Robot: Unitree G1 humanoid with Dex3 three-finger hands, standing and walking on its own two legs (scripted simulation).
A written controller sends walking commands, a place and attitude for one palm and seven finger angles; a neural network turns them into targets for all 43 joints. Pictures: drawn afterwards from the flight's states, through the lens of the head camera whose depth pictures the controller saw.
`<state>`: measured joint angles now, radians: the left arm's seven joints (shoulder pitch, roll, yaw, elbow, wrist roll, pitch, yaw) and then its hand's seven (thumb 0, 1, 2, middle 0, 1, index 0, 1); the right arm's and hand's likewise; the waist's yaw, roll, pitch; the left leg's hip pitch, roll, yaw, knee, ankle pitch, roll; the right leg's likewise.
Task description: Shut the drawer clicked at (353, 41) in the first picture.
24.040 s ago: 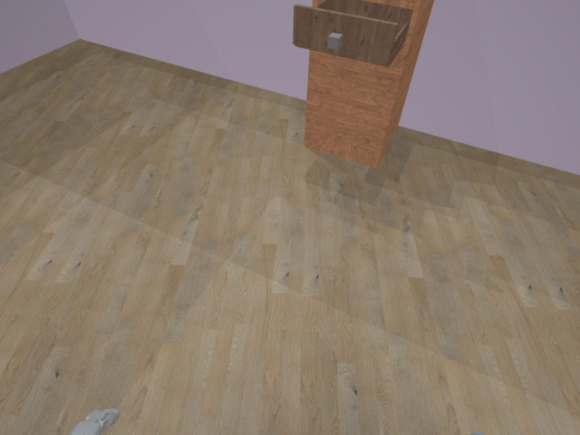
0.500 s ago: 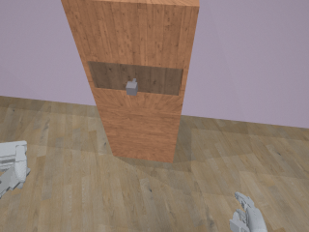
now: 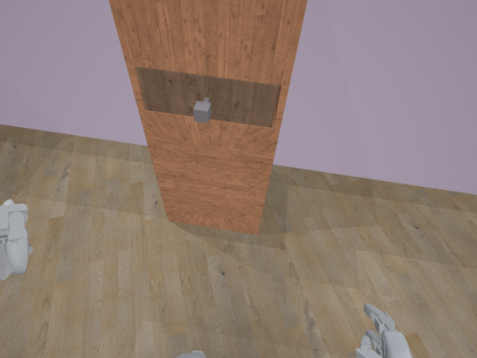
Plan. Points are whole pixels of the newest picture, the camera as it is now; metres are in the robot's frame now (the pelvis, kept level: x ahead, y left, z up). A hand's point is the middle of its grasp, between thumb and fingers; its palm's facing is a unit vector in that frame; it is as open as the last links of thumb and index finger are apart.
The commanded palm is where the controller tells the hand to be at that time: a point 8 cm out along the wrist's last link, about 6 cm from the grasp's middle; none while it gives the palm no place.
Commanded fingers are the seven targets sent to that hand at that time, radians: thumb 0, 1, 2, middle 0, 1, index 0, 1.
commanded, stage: step back with the hand held close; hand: left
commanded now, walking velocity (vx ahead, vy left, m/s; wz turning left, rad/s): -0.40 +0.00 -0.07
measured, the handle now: (204, 107) +0.72 +0.12 -0.02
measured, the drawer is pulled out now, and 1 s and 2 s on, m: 0.00 0.00 0.00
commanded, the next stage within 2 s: stop stepping back and stand still in 0.50 s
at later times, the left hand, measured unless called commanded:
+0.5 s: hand out of the picture +0.11 +0.26 +0.19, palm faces +0.41 -0.81 -0.42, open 3.2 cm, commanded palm +0.05 +0.29 +0.19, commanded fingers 0.00 0.90 0.90 -1.40 -1.60 -1.40 -1.60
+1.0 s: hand out of the picture +0.06 +0.27 +0.17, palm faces +0.34 -0.88 -0.32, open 3.3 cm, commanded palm -0.01 +0.31 +0.19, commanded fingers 0.00 0.90 0.90 -1.40 -1.60 -1.40 -1.60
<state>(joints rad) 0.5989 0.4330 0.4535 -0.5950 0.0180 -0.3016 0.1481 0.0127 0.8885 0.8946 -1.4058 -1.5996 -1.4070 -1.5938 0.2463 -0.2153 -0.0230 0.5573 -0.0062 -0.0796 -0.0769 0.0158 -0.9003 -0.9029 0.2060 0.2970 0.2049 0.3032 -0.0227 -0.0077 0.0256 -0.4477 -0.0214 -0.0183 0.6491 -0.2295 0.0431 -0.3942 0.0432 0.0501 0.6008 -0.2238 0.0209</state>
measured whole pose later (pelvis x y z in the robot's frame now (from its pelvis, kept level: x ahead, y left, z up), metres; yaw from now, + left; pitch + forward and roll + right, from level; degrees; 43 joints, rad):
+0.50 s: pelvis -0.08 +0.01 +0.01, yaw -1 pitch +6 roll -4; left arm 0.62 0.40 0.43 -0.63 -0.05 -0.31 0.16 0.01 0.89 0.90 -1.40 -1.60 -1.41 -1.59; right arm 0.16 -0.14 0.00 0.62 -0.04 -0.15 -0.04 0.01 -0.90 -0.90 0.21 0.30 0.21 0.30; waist 0.04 -0.01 -0.06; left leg -0.53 0.06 0.06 0.35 0.06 0.05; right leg -0.15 0.06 0.00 0.62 -0.51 0.00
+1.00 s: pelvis -0.15 +0.04 -0.01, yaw -4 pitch -4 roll -4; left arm 0.50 0.39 0.39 -0.54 -0.04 -0.22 0.14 0.01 0.89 0.90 -1.41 -1.60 -1.41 -1.59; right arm 0.29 -0.22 -0.02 0.69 -0.01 -0.13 -0.11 0.02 -0.90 -0.90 0.20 0.30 0.20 0.30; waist -0.04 -0.03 0.01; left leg -0.49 0.01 0.04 0.57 -0.03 0.04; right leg -0.11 0.05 0.03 0.74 -0.57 0.00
